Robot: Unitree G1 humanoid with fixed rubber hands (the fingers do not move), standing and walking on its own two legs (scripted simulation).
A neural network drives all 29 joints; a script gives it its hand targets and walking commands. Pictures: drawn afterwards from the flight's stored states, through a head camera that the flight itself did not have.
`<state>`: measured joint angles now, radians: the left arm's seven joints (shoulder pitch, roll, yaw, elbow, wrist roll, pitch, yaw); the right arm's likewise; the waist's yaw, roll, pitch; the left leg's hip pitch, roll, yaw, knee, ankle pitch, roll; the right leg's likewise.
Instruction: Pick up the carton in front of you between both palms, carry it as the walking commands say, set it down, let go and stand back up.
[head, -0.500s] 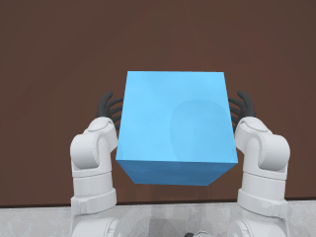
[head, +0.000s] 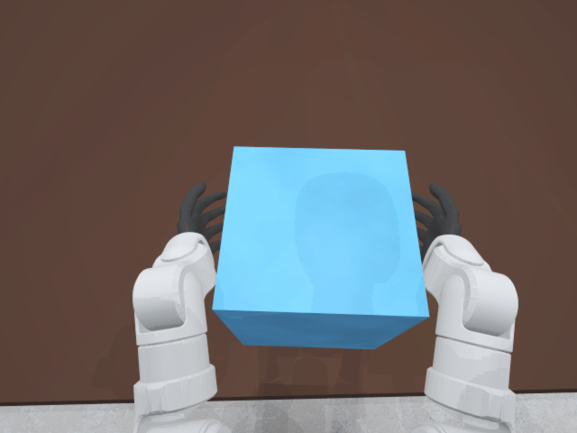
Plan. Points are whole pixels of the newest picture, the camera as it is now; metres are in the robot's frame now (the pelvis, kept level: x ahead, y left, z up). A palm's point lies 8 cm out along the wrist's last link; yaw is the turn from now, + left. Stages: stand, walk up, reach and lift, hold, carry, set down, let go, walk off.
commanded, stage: carry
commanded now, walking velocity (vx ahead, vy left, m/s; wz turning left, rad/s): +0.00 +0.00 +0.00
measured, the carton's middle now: (313, 261) +0.35 +0.00 +0.02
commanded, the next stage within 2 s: none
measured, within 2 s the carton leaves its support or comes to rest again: neither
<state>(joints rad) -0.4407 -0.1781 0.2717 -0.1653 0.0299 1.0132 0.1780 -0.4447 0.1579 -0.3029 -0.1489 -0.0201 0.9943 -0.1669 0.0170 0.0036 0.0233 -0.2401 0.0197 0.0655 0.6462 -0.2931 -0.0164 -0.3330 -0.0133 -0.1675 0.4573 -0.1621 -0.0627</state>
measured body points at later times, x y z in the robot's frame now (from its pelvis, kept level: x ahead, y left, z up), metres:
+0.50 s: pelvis +0.02 +0.01 -0.01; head +0.03 +0.01 +0.44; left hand +0.36 +0.17 +0.09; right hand +0.37 -0.14 +0.09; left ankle -0.07 +0.10 -0.74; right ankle +0.00 -0.10 -0.74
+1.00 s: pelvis -0.02 -0.01 -0.01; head -0.04 -0.01 +0.44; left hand +0.31 +0.16 +0.09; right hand +0.32 -0.16 +0.09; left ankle -0.07 +0.10 -0.75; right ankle +0.00 -0.10 -0.75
